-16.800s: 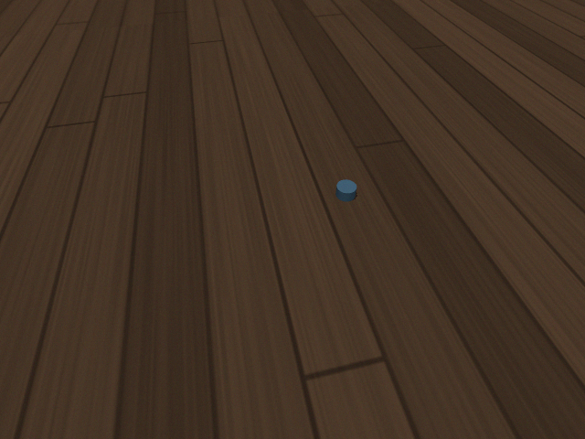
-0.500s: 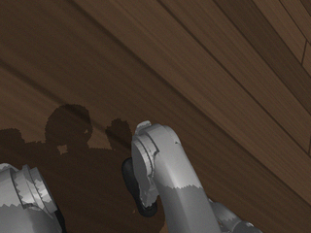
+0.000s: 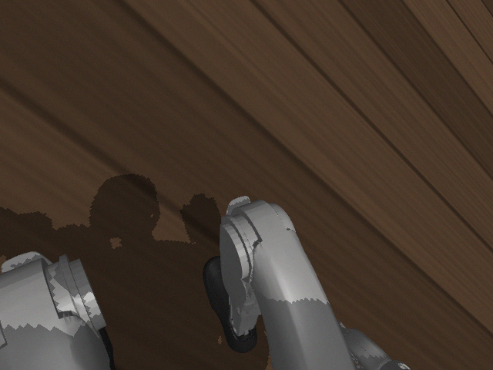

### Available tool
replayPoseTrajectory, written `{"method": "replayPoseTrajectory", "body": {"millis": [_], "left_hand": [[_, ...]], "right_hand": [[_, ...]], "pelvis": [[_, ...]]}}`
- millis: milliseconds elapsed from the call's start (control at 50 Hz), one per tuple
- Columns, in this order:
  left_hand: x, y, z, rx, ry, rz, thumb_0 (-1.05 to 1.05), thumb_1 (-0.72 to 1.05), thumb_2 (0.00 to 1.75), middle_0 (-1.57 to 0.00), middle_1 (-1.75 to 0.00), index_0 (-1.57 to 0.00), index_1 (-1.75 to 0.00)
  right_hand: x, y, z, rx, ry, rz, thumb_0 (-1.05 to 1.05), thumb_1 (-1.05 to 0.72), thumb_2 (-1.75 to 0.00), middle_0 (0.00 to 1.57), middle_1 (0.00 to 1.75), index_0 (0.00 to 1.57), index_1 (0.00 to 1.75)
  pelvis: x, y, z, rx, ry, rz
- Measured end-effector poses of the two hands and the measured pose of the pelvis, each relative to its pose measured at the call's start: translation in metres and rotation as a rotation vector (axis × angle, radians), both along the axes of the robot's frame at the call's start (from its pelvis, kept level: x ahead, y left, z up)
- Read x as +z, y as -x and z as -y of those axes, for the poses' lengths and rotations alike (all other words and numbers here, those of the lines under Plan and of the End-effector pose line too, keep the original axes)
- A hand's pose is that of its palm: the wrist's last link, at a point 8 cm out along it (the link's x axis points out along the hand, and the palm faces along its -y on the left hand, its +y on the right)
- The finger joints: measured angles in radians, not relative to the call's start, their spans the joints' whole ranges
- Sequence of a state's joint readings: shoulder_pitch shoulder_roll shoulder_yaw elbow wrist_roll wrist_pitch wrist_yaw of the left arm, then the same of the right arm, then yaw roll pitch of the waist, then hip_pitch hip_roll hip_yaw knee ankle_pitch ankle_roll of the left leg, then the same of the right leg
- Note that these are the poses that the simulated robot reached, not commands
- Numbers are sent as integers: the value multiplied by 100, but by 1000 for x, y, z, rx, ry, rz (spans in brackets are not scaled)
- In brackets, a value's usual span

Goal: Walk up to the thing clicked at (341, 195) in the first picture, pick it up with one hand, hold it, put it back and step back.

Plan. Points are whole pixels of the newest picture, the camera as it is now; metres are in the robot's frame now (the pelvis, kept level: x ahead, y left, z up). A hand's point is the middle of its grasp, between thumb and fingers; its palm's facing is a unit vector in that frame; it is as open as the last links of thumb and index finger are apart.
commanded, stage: settle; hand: left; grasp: from above
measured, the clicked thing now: out of the picture +0.44 +0.36 -0.26
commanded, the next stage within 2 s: lift in 0.56 s
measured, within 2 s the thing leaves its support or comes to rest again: neither
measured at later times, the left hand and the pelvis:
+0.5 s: hand out of the picture +0.43 +0.36 -0.14, palm faces -0.44 -0.13 -0.89, open 11.4 cm; pelvis +0.00 -0.01 +0.02, yaw +5 degrees
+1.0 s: hand out of the picture +0.40 +0.37 -0.07, palm faces -0.45 -0.14 -0.88, open 11.4 cm; pelvis -0.01 -0.01 +0.06, yaw +8 degrees
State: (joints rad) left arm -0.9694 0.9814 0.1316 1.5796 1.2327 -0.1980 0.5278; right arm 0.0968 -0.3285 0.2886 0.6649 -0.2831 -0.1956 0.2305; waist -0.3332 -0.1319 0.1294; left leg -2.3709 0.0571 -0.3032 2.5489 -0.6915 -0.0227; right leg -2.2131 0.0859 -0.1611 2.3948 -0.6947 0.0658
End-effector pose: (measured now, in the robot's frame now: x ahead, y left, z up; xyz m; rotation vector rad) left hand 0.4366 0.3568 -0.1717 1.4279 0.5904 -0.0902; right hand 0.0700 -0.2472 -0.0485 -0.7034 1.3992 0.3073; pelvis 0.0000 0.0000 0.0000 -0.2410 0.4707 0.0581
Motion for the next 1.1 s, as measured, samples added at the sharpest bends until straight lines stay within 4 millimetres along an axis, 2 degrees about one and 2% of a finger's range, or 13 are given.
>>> {"method": "replayPoseTrajectory", "body": {"millis": [300,520,720,860,960,1100], "left_hand": [[63,2,-7,2,-42,-12,1,-19,64,-46,-71,-58,-66],[94,5,-4,-22,-32,-36,1,-20,64,-47,-71,-59,-66],[114,5,-6,-33,-34,-33,1,-20,64,-47,-71,-58,-66],[130,13,-7,-16,-22,-37,1,-19,63,-45,-72,-57,-67],[148,25,-9,-13,-21,-53,1,-18,63,-45,-72,-56,-68],[186,48,-13,-13,-16,-54,1,-18,63,-44,-73,-55,-69]], "right_hand": [[-16,-29,6,-116,-69,88,0,-91,-90,20,30,20,30],[-19,-26,11,-179,-60,88,0,-92,-90,20,30,20,30],[-10,-8,20,-228,-3,68,0,-92,-90,20,30,20,30],[-1,-1,20,-273,12,60,0,-92,-90,20,30,20,30],[9,-5,18,-296,5,73,0,-92,-90,20,30,20,30],[26,-23,14,-306,-19,123,0,-92,-90,20,30,20,30]], "pelvis": [[9,-1,3,30,-35,-60],[19,3,8,50,-63,-67],[26,8,9,58,-69,-69],[37,9,8,69,-71,-86],[51,11,7,78,-75,-100],[76,13,7,94,-85,-111]]}}
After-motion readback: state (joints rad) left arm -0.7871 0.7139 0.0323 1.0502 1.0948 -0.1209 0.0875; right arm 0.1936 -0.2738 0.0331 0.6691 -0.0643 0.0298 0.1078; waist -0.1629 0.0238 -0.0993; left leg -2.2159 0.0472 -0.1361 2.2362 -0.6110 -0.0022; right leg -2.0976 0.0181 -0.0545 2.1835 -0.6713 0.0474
